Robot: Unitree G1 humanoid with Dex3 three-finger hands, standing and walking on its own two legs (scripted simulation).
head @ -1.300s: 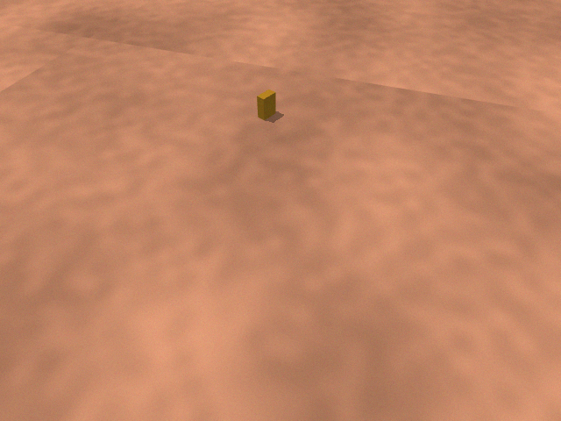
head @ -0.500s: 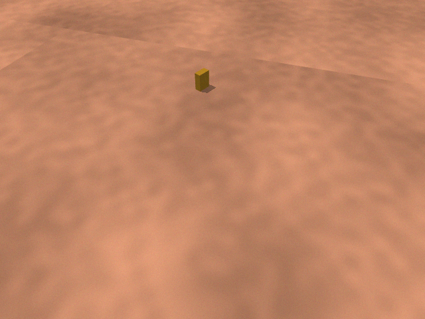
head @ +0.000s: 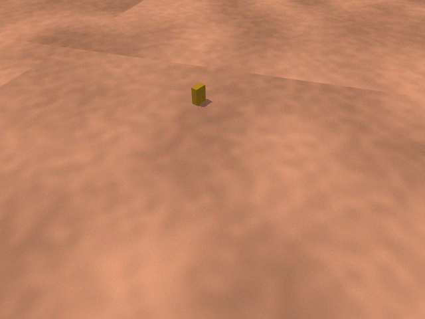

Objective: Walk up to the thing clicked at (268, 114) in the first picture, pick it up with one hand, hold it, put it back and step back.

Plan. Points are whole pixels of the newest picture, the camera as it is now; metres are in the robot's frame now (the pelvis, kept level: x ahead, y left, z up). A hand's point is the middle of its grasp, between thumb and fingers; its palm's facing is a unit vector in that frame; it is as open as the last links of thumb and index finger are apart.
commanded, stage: walk up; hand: left
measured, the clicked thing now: (198, 94) +1.92 +0.15 -0.69
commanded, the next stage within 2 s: none
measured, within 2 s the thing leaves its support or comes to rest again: neither
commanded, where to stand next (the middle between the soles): +1.58 -0.06 m, yaw -2 degrees
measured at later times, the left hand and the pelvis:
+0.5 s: hand (68, 267) +0.28 +0.35 -0.14, palm faces -0.10 -0.94 -0.33, open 7.4 cm; pelvis +0.21 +0.07 +0.01, yaw -4 degrees
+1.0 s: hand (147, 152) +0.65 +0.23 -0.12, palm faces -0.10 -0.94 -0.33, open 7.4 cm; pelvis +0.51 -0.01 +0.00, yaw -5 degrees
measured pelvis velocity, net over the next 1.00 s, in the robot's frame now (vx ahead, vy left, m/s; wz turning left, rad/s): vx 0.51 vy -0.01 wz -0.08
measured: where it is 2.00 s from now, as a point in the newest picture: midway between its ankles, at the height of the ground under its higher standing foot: (221, 185)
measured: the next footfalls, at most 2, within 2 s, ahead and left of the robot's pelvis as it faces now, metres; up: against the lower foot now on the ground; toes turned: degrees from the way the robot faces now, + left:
left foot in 0.24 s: +0.25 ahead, +0.17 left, +0.00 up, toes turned +3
right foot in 0.78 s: +0.57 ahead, -0.12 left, +0.00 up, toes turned -9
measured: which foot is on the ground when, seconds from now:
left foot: down 0.00-0.02, up 0.04-0.22, down 0.24-0.84, up 0.86-1.00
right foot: down 0.00-0.28, up 0.30-0.76, down 0.78-1.00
